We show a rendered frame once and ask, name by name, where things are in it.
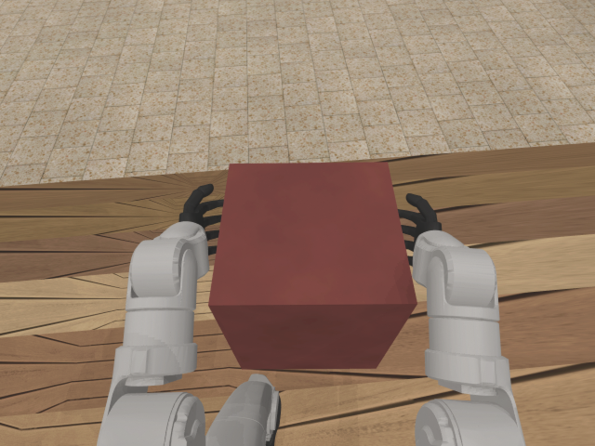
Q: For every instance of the left robot hand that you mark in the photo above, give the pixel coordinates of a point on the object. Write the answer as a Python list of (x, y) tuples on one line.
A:
[(193, 211)]

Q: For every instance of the robot left thigh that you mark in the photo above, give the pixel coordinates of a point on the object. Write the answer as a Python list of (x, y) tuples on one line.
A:
[(248, 413)]

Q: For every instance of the carton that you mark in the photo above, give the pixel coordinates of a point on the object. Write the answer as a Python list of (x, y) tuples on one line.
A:
[(311, 269)]

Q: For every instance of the robot left forearm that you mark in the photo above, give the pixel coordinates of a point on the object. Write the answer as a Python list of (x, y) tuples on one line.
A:
[(161, 297)]

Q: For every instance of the right robot hand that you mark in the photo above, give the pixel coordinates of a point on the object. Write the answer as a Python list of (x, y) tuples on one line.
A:
[(425, 221)]

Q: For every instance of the robot right forearm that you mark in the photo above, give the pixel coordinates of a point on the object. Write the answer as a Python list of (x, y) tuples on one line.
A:
[(462, 303)]

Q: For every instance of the right robot upper arm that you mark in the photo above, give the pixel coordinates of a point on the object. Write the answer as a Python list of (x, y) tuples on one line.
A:
[(442, 422)]

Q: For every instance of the left robot upper arm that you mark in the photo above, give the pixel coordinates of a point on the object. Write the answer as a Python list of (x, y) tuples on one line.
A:
[(155, 419)]

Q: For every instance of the robot left shin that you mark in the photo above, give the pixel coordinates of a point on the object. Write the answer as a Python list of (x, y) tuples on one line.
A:
[(261, 378)]

